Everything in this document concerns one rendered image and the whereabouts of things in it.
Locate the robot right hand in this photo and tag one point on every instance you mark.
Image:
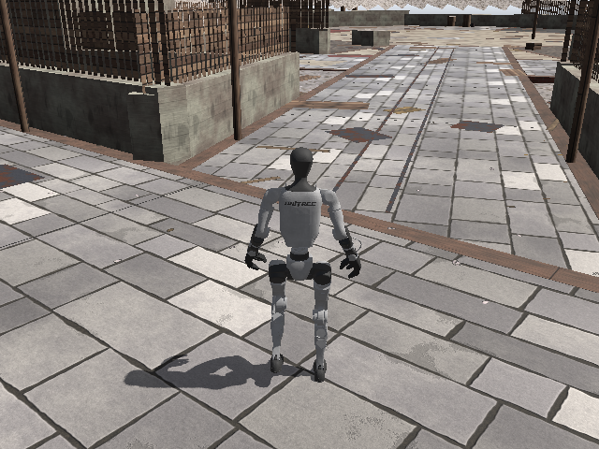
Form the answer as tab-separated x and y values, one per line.
352	264

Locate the left robot thigh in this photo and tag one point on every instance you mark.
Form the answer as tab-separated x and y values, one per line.
278	274

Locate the right robot forearm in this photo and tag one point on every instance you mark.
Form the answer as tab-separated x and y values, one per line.
348	247

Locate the left robot upper arm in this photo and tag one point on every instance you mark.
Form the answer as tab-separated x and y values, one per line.
266	209

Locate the robot right shin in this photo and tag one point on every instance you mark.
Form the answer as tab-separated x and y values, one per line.
320	340

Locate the left robot forearm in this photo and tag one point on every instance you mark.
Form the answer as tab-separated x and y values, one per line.
255	244

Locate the robot left hand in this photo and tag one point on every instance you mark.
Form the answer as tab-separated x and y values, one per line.
259	257

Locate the right robot upper arm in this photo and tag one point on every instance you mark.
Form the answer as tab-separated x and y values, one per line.
335	213

